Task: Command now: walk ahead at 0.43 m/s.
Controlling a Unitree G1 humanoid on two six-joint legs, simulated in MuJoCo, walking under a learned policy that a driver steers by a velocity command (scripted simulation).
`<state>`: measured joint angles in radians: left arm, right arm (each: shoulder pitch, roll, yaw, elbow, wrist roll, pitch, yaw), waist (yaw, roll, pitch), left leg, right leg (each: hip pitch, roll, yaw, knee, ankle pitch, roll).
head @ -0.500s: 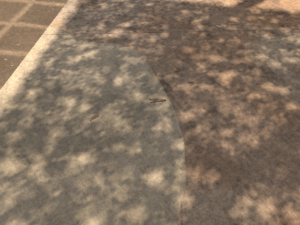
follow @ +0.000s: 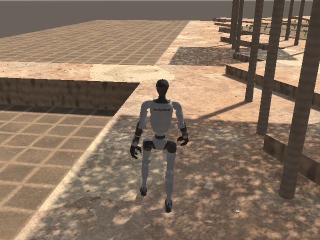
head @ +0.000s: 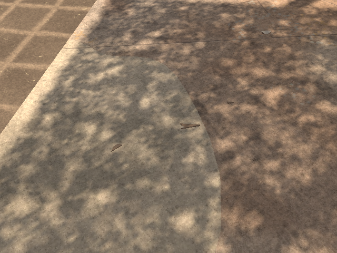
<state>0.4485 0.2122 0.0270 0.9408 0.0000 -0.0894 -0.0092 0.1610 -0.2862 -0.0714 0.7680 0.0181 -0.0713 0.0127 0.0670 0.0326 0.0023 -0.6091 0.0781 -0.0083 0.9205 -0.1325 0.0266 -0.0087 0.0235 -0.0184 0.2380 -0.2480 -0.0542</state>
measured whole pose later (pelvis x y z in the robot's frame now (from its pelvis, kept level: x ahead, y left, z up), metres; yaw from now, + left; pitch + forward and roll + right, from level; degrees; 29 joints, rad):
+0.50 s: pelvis +0.28 +0.06 +0.00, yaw -1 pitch +0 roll +2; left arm 0.20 0.30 0.06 0.83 -0.02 -0.07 0.01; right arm 0.30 -0.26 -0.06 0.89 -0.01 -0.10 0.03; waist -0.03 -0.05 0.03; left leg -0.14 -0.09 0.08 0.27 -0.15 0.08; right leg -0.65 -0.14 0.06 1.06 -0.19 -0.02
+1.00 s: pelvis +0.57 -0.02 -0.01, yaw -16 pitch +2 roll +0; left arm 0.27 0.28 0.06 0.71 0.00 -0.06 -0.03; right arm 0.16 -0.30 -0.04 0.78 0.00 -0.11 0.01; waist 0.01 0.02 0.05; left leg -0.55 0.09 -0.06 1.12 -0.32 0.00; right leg -0.27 0.12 0.02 0.39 -0.14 -0.11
